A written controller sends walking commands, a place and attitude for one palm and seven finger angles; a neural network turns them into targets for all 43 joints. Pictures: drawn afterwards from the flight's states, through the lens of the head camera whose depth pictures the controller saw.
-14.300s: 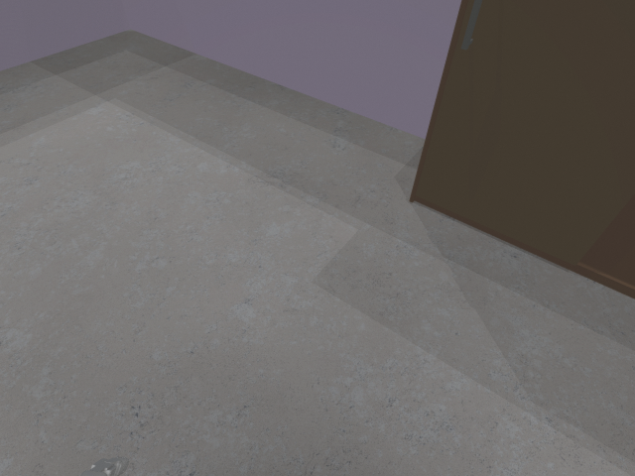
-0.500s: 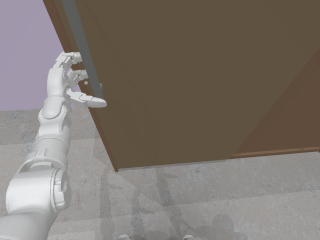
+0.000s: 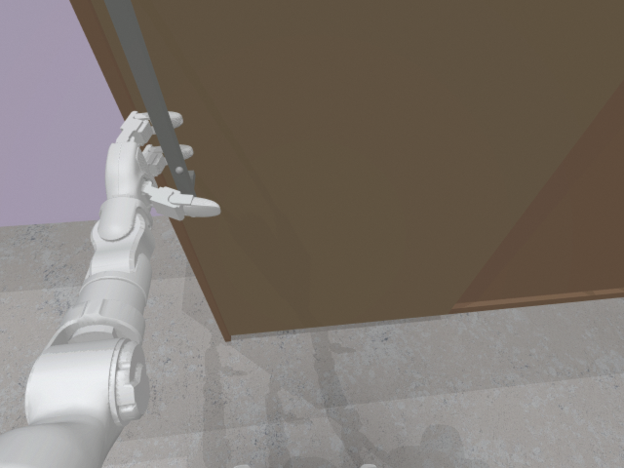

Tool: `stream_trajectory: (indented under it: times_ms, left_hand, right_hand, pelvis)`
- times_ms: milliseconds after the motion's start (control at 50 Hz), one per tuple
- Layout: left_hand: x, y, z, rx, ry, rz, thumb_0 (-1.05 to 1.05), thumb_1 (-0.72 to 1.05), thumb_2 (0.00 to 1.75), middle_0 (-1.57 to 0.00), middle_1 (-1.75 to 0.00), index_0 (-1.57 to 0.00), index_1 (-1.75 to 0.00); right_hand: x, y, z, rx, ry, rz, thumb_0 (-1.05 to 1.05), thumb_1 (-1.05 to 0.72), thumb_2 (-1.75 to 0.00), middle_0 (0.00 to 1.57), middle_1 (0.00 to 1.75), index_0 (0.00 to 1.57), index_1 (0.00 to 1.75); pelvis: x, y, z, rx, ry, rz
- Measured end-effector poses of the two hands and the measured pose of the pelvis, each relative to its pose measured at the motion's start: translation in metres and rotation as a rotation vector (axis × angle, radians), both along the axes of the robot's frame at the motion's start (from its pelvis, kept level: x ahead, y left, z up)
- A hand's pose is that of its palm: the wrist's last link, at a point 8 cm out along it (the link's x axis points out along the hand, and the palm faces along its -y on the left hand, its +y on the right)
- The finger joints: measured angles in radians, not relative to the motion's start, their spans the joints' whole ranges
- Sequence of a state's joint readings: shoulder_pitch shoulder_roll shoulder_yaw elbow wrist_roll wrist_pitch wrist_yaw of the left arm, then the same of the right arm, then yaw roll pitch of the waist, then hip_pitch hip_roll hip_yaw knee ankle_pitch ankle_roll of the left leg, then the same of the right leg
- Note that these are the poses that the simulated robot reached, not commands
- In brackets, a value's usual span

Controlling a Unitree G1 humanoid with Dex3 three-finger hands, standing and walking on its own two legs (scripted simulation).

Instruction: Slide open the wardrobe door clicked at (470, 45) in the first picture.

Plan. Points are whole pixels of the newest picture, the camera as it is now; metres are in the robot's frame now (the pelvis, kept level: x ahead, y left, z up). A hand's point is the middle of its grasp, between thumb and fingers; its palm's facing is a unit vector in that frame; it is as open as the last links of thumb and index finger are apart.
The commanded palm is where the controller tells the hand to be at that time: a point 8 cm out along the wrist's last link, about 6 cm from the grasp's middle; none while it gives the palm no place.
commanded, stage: slide the fingers in behind the handle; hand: left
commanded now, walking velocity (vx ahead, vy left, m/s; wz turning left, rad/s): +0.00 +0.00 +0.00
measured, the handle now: (162, 109) +0.53 +0.18 +0.17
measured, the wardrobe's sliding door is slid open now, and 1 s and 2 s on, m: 0.00 0.00 0.00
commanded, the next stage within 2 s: grip the handle and tug to test in 0.48 s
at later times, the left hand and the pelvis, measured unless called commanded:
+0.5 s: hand (179, 168) +0.47 +0.16 +0.12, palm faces +0.06 -1.00 +0.02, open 13.9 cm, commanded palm +0.44 +0.21 +0.12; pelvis +0.00 +0.00 +0.00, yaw +0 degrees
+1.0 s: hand (185, 167) +0.48 +0.15 +0.12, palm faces +0.07 -1.00 +0.01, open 9.8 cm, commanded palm +0.44 +0.20 +0.12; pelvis +0.00 +0.00 +0.00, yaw +0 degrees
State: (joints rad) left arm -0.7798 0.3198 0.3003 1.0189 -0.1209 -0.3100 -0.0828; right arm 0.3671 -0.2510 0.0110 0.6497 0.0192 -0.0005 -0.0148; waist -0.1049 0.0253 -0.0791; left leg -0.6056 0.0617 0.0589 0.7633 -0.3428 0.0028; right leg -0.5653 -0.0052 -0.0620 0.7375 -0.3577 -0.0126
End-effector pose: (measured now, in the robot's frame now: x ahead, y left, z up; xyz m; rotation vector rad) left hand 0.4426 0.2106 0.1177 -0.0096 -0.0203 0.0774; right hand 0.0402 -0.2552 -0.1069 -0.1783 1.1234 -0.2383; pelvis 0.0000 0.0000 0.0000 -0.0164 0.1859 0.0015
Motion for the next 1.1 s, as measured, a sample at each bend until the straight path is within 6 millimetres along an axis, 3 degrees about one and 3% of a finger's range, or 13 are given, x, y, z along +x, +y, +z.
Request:
stream_trajectory:
  times_ms: [340,680,840,1100]
  left_hand:
    - [0.005,0.004,-0.003,-0.007,0.011,-0.011,-0.01,-0.50,0.30,-0.30,-1.20,-0.30,-1.20]
    - [0.006,-0.002,-0.001,-0.006,0.000,-0.022,-0.01,-0.47,0.31,-0.31,-1.20,-0.31,-1.21]
    - [0.006,-0.007,-0.002,0.001,0.000,-0.015,-0.01,-0.25,0.41,-0.33,-1.24,-0.33,-1.24]
    - [0.008,-0.005,-0.003,0.012,0.012,-0.009,0.00,0.32,0.65,-0.39,-1.32,-0.39,-1.32]
  right_hand:
    - [0.002,-0.003,0.001,-0.018,0.022,0.008,0.00,-0.90,-0.89,0.20,0.30,0.20,0.30]
    - [-0.002,0.007,-0.003,0.005,0.035,-0.001,0.00,-0.90,-0.89,0.20,0.30,0.20,0.30]
    - [0.002,0.008,-0.003,0.007,0.021,0.008,0.00,-0.90,-0.89,0.20,0.30,0.20,0.30]
    - [-0.004,0.000,-0.002,-0.005,0.036,0.005,0.00,-0.90,-0.89,0.20,0.30,0.20,0.30]
  pelvis:
    - [0.001,0.001,0.000,-0.002,0.010,0.007]
    - [0.005,0.006,0.000,-0.004,0.007,0.003]
    - [0.003,0.006,0.000,-0.002,0.008,0.003]
    - [0.001,0.002,-0.001,-0.002,0.011,0.007]
